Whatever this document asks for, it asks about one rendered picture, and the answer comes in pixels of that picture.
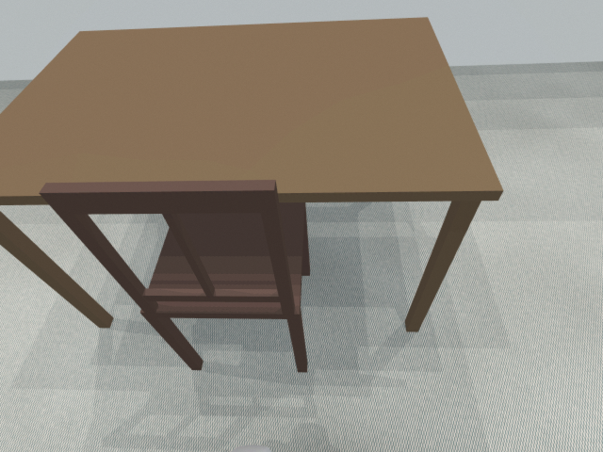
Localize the chair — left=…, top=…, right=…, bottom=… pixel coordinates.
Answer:
left=40, top=180, right=310, bottom=373

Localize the table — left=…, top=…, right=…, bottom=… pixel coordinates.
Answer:
left=0, top=17, right=503, bottom=332

